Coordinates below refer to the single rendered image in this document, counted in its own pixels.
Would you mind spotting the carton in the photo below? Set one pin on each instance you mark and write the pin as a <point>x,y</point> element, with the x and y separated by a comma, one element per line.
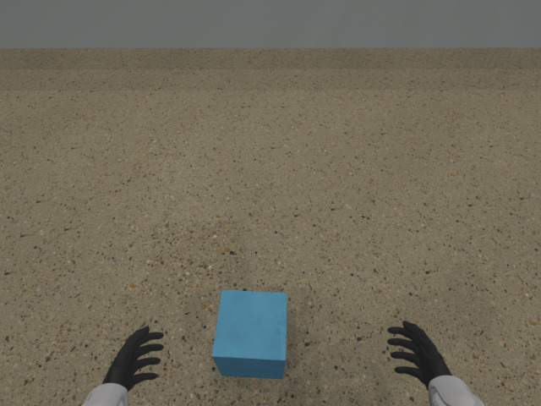
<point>251,334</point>

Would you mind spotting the robot left forearm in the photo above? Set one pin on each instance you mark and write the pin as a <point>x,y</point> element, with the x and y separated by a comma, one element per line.
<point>108,394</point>

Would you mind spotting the robot right forearm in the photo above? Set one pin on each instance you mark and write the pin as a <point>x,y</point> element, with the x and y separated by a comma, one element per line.
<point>451,391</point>

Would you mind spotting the left robot hand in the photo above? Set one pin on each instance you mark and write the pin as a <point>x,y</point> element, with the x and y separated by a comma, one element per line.
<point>126,364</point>

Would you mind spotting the right robot hand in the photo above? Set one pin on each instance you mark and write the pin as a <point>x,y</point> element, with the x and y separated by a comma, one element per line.
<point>429,361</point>

